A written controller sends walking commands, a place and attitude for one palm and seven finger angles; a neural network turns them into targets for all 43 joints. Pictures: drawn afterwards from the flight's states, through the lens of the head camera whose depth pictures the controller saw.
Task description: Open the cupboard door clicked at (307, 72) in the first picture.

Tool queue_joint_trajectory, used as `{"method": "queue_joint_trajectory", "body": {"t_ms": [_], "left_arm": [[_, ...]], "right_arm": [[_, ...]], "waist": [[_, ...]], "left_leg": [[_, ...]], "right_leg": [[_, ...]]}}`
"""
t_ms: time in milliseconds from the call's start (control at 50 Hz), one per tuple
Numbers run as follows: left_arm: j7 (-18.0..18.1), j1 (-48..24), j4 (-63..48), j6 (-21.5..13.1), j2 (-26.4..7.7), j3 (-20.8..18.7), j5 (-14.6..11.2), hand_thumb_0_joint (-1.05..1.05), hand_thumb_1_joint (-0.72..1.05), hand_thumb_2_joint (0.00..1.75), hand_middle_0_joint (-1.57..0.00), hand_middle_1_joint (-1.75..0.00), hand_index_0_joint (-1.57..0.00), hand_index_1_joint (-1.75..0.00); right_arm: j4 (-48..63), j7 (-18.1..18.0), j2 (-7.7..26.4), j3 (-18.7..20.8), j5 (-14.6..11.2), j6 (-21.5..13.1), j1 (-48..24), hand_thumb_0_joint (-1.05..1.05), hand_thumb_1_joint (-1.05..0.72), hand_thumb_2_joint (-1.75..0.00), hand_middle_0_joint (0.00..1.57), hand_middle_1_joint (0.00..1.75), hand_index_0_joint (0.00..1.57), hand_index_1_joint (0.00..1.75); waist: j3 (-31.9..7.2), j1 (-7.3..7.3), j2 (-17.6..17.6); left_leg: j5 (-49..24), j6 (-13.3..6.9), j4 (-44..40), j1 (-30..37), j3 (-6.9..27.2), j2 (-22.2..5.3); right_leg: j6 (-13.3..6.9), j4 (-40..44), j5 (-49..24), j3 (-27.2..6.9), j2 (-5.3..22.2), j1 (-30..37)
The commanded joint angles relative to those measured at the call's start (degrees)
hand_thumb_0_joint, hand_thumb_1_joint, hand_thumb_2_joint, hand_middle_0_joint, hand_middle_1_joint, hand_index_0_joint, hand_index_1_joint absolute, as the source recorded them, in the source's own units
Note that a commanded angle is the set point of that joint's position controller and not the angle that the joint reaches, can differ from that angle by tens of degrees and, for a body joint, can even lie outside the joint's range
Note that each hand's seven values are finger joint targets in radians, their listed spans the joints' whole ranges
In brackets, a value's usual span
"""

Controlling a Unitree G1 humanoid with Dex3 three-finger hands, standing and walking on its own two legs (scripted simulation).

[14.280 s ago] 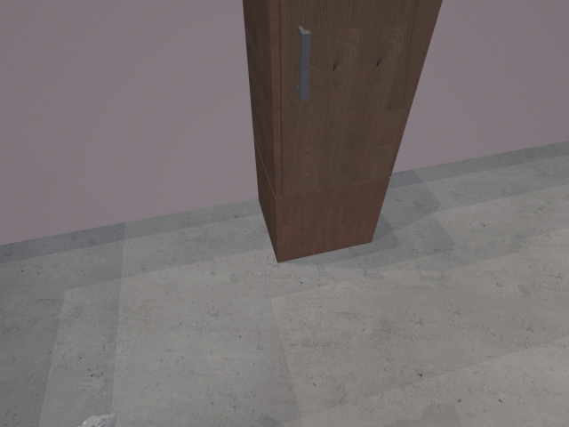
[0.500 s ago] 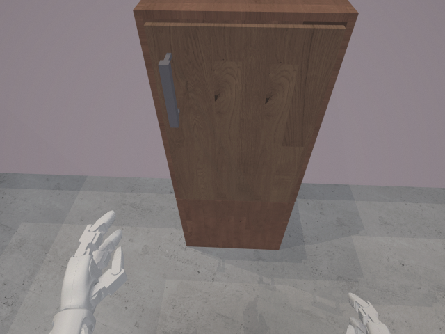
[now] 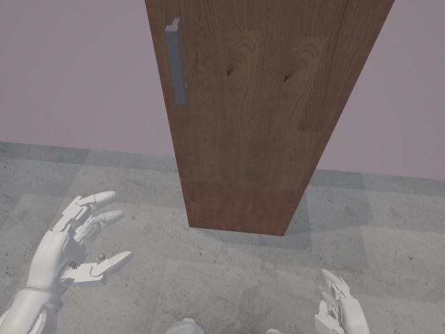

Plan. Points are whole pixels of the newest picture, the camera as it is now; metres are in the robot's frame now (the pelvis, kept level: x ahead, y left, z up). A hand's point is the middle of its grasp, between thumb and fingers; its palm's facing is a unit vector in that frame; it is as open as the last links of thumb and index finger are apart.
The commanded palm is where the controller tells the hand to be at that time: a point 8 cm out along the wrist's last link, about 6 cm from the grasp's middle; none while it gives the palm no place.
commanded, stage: raise the hand with hooked fingers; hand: left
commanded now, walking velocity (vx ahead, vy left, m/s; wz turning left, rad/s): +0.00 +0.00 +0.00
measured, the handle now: (179, 63) +0.58 +0.14 +0.17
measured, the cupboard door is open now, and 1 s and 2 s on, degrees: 0 0 0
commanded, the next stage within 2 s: move the hooked fingers beside the handle in 1.36 s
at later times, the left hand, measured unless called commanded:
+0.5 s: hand (62, 203) +0.27 +0.25 +0.14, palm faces +0.01 -1.00 -0.06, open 13.4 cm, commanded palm +0.24 +0.30 +0.14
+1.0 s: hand (39, 154) +0.31 +0.28 +0.19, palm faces +0.01 -1.00 -0.05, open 14.0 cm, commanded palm +0.27 +0.32 +0.19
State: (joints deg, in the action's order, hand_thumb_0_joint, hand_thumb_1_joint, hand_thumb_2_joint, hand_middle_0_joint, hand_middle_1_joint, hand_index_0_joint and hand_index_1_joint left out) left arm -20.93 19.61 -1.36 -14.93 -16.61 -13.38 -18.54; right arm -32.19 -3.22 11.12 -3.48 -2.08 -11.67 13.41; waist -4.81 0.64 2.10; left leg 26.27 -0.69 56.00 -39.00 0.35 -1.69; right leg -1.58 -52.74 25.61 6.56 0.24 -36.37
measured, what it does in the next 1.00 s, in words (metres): stands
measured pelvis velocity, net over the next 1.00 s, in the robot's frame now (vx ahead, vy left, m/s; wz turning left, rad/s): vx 0.01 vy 0.00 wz -0.01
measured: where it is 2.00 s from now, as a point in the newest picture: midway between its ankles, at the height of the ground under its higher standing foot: outside the picture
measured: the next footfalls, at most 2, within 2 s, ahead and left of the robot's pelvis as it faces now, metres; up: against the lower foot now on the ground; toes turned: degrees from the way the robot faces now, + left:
none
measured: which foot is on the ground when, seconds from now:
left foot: down 0.00-1.00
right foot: down 0.00-1.00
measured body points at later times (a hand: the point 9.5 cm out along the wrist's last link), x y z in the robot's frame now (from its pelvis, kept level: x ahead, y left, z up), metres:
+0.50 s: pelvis +0.01 +0.01 +0.03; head +0.02 +0.01 +0.48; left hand +0.26 +0.31 +0.14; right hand +0.19 -0.23 -0.03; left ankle +0.02 +0.11 -0.68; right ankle +0.01 -0.10 -0.68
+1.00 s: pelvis +0.01 +0.00 +0.05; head +0.01 -0.01 +0.50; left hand +0.31 +0.33 +0.19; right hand +0.18 -0.24 -0.03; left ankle +0.02 +0.11 -0.68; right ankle +0.01 -0.10 -0.68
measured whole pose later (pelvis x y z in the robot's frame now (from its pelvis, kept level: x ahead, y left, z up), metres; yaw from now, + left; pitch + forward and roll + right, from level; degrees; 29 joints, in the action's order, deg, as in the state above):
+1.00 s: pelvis +0.01 +0.00 +0.05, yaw -1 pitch +1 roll -1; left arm -28.9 -9.1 19.4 0.3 -27.7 -25.9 -19.9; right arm -33.9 -6.2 16.4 -4.2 -4.1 -12.3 15.1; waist -1.2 1.3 2.1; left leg 17.5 -1.1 34.0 -17.4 -1.7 -0.6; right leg -1.0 -32.0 16.9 4.6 0.3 -16.0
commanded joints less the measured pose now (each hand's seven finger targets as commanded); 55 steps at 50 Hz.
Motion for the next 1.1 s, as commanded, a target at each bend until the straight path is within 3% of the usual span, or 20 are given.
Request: {"method": "queue_joint_trajectory", "body": {"t_ms": [0,60,140,200,260,380,400,440,480,500,580,620,700,760,840,920,980,1000,1020,1080], "left_arm": [[1.60,-1.82,-11.06,-2.57,-9.25,-8.85,-2.89,0.00,0.01,0.52,-0.26,-0.87,-0.26,-0.87],[1.78,-2.12,-10.26,-3.70,-8.09,-7.81,-2.50,0.00,-0.06,0.49,-0.27,-0.92,-0.27,-0.92],[0.67,-5.61,-10.42,-3.43,-9.72,-7.54,-2.27,0.00,-0.15,0.45,-0.27,-0.98,-0.27,-0.98],[0.44,-9.35,-9.01,-2.12,-12.83,-9.73,-2.48,0.00,-0.22,0.42,-0.28,-1.02,-0.28,-1.02],[0.28,-12.12,-9.04,-1.46,-13.72,-11.14,-3.14,0.00,-0.29,0.39,-0.29,-1.07,-0.29,-1.07],[-1.07,-19.37,-6.96,1.27,-15.01,-11.25,-3.05,0.00,-0.43,0.33,-0.29,-1.15,-0.29,-1.15],[-1.57,-20.48,-5.75,2.22,-15.99,-11.74,-3.10,0.00,-0.45,0.32,-0.30,-1.17,-0.30,-1.17],[-2.33,-22.39,-4.77,3.73,-16.74,-12.24,-2.94,0.00,-0.50,0.30,-0.30,-1.20,-0.30,-1.20],[-2.82,-24.10,-2.44,5.28,-17.43,-12.96,-3.05,0.00,-0.50,0.30,-0.30,-1.20,-0.30,-1.20],[-3.40,-25.45,-1.39,6.09,-18.62,-13.62,-3.11,0.00,-0.50,0.30,-0.30,-1.20,-0.30,-1.20],[-4.42,-30.59,0.58,7.72,-20.00,-15.02,-3.40,0.00,-0.50,0.30,-0.30,-1.20,-0.30,-1.20],[-5.05,-34.12,0.42,8.18,-20.80,-14.83,-3.17,0.00,-0.50,0.30,-0.30,-1.20,-0.30,-1.20],[-5.98,-38.03,4.08,9.22,-23.52,-16.11,-2.88,0.00,-0.50,0.30,-0.30,-1.20,-0.30,-1.20],[-6.64,-41.55,5.53,10.03,-24.80,-16.48,-2.49,0.00,-0.50,0.30,-0.30,-1.20,-0.30,-1.20],[-7.23,-45.73,8.27,11.04,-27.28,-17.67,-2.27,0.00,-0.50,0.30,-0.30,-1.20,-0.30,-1.20],[-8.38,-41.12,10.22,12.00,-24.42,-15.93,-2.66,0.00,-0.50,0.30,-0.30,-1.20,-0.30,-1.20],[-8.13,-40.59,10.07,12.29,-24.76,-16.67,-2.71,0.00,-0.50,0.30,-0.30,-1.20,-0.30,-1.20],[-7.92,-40.66,9.24,12.03,-26.23,-17.79,-2.84,0.00,-0.50,0.30,-0.30,-1.20,-0.30,-1.20],[-7.67,-41.97,7.54,11.72,-26.61,-18.05,-2.75,0.00,-0.50,0.30,-0.30,-1.20,-0.30,-1.20],[-6.52,-42.36,6.01,10.66,-26.62,-18.87,-2.51,0.00,-0.50,0.30,-0.30,-1.20,-0.30,-1.20]], "right_arm": [[10.19,-1.26,9.55,4.73,-0.26,-4.29,-4.30,0.00,-0.90,-0.90,0.20,0.30,0.20,0.30],[9.54,-0.96,9.89,4.89,-0.46,-5.03,-2.86,0.00,-0.90,-0.90,0.20,0.30,0.20,0.30],[9.27,-1.04,10.93,4.92,-0.77,-5.95,-1.88,0.00,-0.90,-0.90,0.20,0.30,0.20,0.30],[8.69,-1.54,11.65,4.74,-0.89,-6.02,-1.66,0.00,-0.90,-0.90,0.20,0.30,0.20,0.30],[8.58,-1.93,11.51,4.66,-1.08,-6.11,-1.80,0.00,-0.90,-0.90,0.20,0.30,0.20,0.30],[7.83,-2.41,11.52,4.12,-1.45,-6.12,-2.51,0.00,-0.90,-0.90,0.20,0.30,0.20,0.30],[7.91,-2.44,11.85,3.86,-1.29,-5.96,-2.18,0.00,-0.90,-0.90,0.20,0.30,0.20,0.30],[7.81,-2.72,11.80,3.88,-1.49,-5.73,-2.52,0.00,-0.90,-0.90,0.20,0.30,0.20,0.30],[7.73,-2.87,11.81,3.58,-1.57,-5.50,-2.83,0.00,-0.90,-0.90,0.20,0.30,0.20,0.30],[7.78,-2.93,11.99,3.34,-1.50,-5.21,-3.09,0.00,-0.90,-0.90,0.20,0.30,0.20,0.30],[7.72,-3.35,11.75,2.97,-1.63,-4.83,-3.54,0.00,-0.90,-0.90,0.20,0.30,0.20,0.30],[7.68,-3.41,11.72,2.77,-1.72,-4.61,-3.92,0.00,-0.90,-0.90,0.20,0.30,0.20,0.30],[7.21,-3.86,12.02,2.55,-1.72,-4.24,-4.12,0.00,-0.90,-0.90,0.20,0.30,0.20,0.30],[7.23,-4.07,11.88,2.32,-1.95,-4.11,-4.31,0.00,-0.90,-0.90,0.20,0.30,0.20,0.30],[7.15,-4.31,12.06,2.17,-2.15,-3.93,-4.44,0.00,-0.90,-0.90,0.20,0.30,0.20,0.30],[7.78,-3.66,12.16,2.54,-2.25,-3.98,-3.98,0.00,-0.90,-0.90,0.20,0.30,0.20,0.30],[8.02,-3.41,12.37,2.75,-2.23,-3.87,-3.81,0.00,-0.90,-0.90,0.20,0.30,0.20,0.30],[7.95,-3.31,12.46,2.82,-1.96,-3.81,-3.60,0.00,-0.90,-0.90,0.20,0.30,0.20,0.30],[8.29,-3.22,12.38,2.80,-2.02,-3.86,-3.89,0.00,-0.90,-0.90,0.20,0.30,0.20,0.30],[8.05,-3.39,12.06,2.97,-1.88,-4.03,-3.49,0.00,-0.90,-0.90,0.20,0.30,0.20,0.30]], "waist": [[-11.31,1.17,-1.21],[-10.08,0.34,-0.99],[-9.66,-0.14,0.67],[-8.18,0.10,0.49],[-9.09,0.29,0.65],[-7.81,0.26,5.16],[-7.66,0.47,3.17],[-8.11,0.40,3.22],[-6.66,0.49,1.71],[-5.78,1.08,3.31],[-6.88,0.62,1.03],[-7.12,0.53,2.96],[-6.67,0.60,1.41],[-7.13,0.50,3.41],[-6.84,0.56,2.39],[-7.65,1.19,2.07],[-6.87,1.12,0.56],[-7.30,1.50,-0.41],[-8.19,1.57,1.92],[-9.34,1.24,2.50]], "left_leg": [[-16.83,-0.59,-11.32,8.38,1.88,1.72],[-16.87,-0.49,-12.77,10.12,1.53,1.49],[-16.31,-0.57,-14.61,12.61,1.45,1.49],[-16.02,-0.62,-15.89,13.32,1.57,1.52],[-16.97,-0.64,-17.23,15.52,1.34,1.64],[-18.86,-0.47,-19.84,20.25,1.44,1.51],[-20.02,-0.48,-20.31,20.43,2.01,1.44],[-20.15,-0.59,-21.09,21.57,1.70,1.44],[-19.69,-0.53,-21.99,21.60,1.93,1.38],[-20.23,-0.50,-22.26,21.85,1.85,1.61],[-20.18,-0.69,-23.36,23.53,1.90,1.56],[-20.36,-0.67,-23.97,24.78,1.88,1.60],[-19.03,-0.88,-24.77,25.14,1.86,1.70],[-18.97,-0.81,-25.73,26.28,1.98,1.80],[-17.87,-0.92,-26.91,26.56,2.20,1.83],[-20.51,-0.98,-26.74,27.15,1.63,2.00],[-20.05,-1.04,-26.74,26.61,1.46,1.96],[-20.99,-1.04,-26.54,26.53,1.36,1.91],[-21.12,-1.02,-26.66,26.77,1.17,2.02],[-22.41,-1.09,-26.62,28.35,0.98,1.98]], "right_leg": [[0.57,10.35,-14.34,-3.73,-0.97,10.82],[0.79,11.13,-14.67,-2.96,-1.07,9.93],[0.64,12.66,-13.88,-2.94,-0.95,10.69],[0.45,14.13,-13.44,-3.26,-1.00,12.24],[0.64,15.28,-15.01,-3.21,-0.81,13.93],[0.27,17.41,-17.60,-2.74,-1.06,15.38],[0.00,17.48,-18.68,-2.55,-1.45,16.77],[0.21,18.44,-19.27,-2.67,-1.33,17.22],[0.29,19.22,-19.07,-2.42,-1.34,17.43],[-0.13,19.70,-19.51,-2.81,-1.49,18.38],[0.21,21.06,-19.71,-2.79,-1.28,19.11],[0.02,21.72,-19.66,-3.10,-1.36,19.74],[0.04,23.44,-18.34,-3.76,-1.25,20.61],[-0.01,24.08,-18.22,-3.72,-1.07,20.90],[-0.05,25.37,-16.90,-4.03,-1.00,21.61],[-0.08,24.90,-20.35,-3.89,-0.94,22.54],[0.11,25.00,-19.98,-3.79,-1.03,21.64],[0.03,24.91,-20.95,-4.14,-1.06,22.84],[0.08,24.90,-21.18,-4.34,-1.00,22.90],[0.12,24.74,-22.53,-4.08,-1.07,22.95]]}}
